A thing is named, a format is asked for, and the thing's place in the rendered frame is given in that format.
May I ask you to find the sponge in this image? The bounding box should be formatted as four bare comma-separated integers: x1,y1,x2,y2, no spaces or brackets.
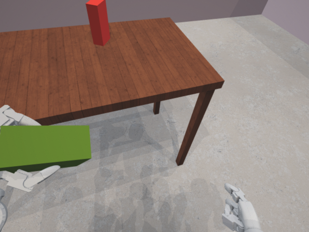
0,125,91,173

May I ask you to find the robot right hand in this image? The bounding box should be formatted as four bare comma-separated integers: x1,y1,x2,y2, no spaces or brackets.
222,183,262,232

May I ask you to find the table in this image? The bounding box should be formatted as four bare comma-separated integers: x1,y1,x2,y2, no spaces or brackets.
0,17,224,166

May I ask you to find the robot left hand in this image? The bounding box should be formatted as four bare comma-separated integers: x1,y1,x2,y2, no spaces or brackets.
0,105,60,192

